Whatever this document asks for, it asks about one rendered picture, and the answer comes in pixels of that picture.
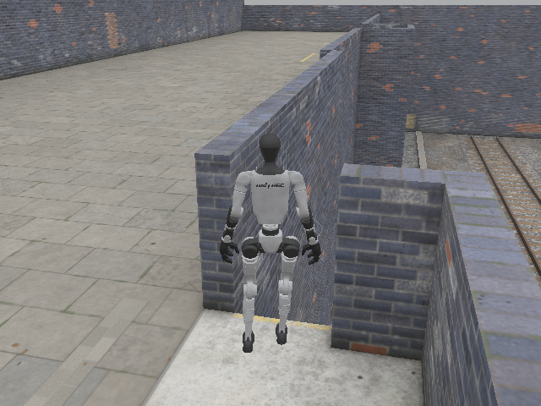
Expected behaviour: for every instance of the right robot upper arm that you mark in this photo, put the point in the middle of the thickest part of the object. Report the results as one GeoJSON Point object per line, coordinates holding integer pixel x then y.
{"type": "Point", "coordinates": [300, 192]}

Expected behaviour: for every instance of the left robot hand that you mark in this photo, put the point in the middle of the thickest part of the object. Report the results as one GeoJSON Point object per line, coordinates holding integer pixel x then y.
{"type": "Point", "coordinates": [224, 251]}

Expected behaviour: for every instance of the left robot forearm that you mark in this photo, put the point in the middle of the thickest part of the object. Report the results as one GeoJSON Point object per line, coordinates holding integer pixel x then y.
{"type": "Point", "coordinates": [229, 227]}

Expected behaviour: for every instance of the right robot hand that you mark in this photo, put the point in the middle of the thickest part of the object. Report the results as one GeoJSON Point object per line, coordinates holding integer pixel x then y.
{"type": "Point", "coordinates": [315, 252]}

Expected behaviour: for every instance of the right robot forearm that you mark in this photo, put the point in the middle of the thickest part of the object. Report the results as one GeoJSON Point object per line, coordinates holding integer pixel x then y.
{"type": "Point", "coordinates": [309, 229]}

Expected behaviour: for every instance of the left robot upper arm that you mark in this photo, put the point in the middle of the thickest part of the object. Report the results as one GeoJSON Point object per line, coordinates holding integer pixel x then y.
{"type": "Point", "coordinates": [243, 179]}

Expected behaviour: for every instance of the robot left thigh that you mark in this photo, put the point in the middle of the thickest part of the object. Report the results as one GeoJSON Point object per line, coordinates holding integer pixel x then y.
{"type": "Point", "coordinates": [250, 254]}

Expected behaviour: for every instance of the robot head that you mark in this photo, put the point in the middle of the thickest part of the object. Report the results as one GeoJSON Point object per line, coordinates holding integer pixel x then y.
{"type": "Point", "coordinates": [269, 146]}

